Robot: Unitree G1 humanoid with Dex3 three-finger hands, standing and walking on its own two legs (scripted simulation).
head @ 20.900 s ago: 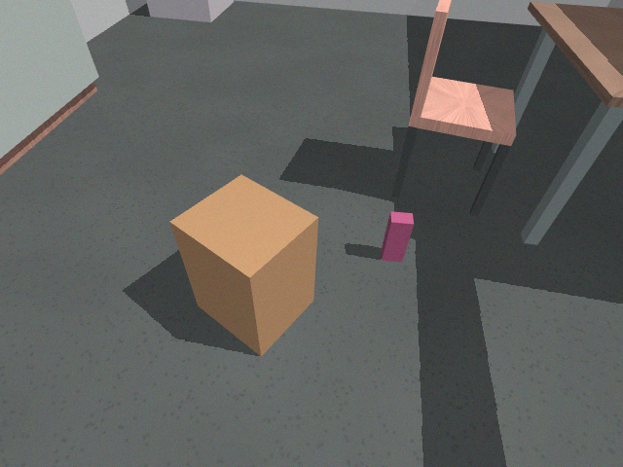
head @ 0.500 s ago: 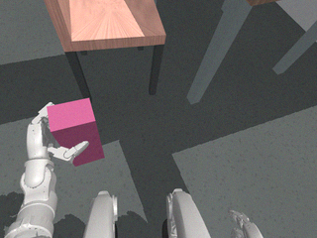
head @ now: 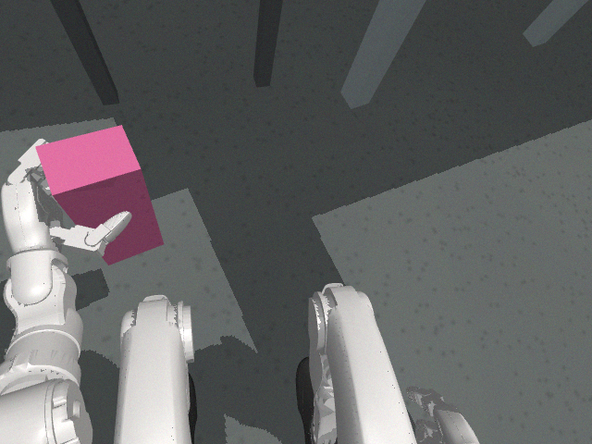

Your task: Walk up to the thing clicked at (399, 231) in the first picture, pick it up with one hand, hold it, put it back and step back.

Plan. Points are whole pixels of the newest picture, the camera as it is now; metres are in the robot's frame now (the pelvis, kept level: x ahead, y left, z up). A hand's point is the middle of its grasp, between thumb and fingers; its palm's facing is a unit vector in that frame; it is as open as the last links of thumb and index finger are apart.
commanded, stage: crouch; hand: left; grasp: from the side
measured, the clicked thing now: (114, 206) +0.45 +0.20 -0.08
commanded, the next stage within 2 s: lower in 0.66 s
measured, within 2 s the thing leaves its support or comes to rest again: neither
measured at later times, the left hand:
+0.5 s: hand (107, 213) +0.46 +0.22 -0.13, palm faces +0.16 -0.99 -0.04, open 10.3 cm
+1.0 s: hand (116, 220) +0.47 +0.22 -0.19, palm faces +0.16 -0.99 -0.04, open 10.3 cm
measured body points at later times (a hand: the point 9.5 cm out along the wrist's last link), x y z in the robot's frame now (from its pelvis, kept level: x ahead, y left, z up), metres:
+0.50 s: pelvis +0.00 +0.00 -0.07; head +0.21 +0.05 +0.32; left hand +0.44 +0.27 -0.13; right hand +0.08 -0.27 -0.18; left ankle +0.09 +0.14 -0.37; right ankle +0.09 -0.13 -0.37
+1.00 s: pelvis +0.00 +0.01 -0.09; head +0.23 +0.08 +0.29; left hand +0.45 +0.27 -0.18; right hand +0.08 -0.27 -0.19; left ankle +0.09 +0.14 -0.37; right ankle +0.09 -0.13 -0.37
